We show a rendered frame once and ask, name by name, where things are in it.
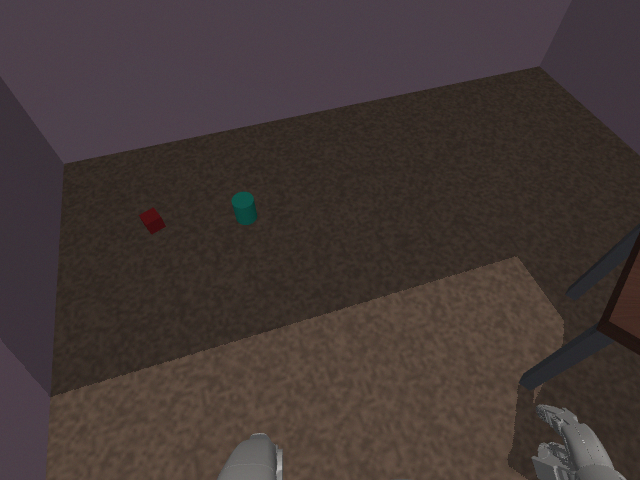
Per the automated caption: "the right robot hand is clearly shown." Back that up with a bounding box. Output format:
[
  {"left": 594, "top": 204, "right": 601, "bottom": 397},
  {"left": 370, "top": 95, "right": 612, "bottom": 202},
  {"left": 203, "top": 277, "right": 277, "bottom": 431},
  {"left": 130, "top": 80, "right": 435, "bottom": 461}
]
[{"left": 532, "top": 404, "right": 615, "bottom": 480}]

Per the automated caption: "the chair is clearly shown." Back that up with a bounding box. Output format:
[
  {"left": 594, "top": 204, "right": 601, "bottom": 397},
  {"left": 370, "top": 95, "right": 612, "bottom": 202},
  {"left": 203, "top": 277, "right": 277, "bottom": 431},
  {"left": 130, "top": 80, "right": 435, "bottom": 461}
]
[{"left": 519, "top": 223, "right": 640, "bottom": 391}]

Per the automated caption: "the right robot arm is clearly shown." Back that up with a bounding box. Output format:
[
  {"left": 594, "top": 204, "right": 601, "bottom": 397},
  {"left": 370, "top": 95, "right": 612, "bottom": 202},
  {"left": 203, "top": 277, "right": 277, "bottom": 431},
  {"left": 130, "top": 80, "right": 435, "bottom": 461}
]
[{"left": 574, "top": 464, "right": 627, "bottom": 480}]

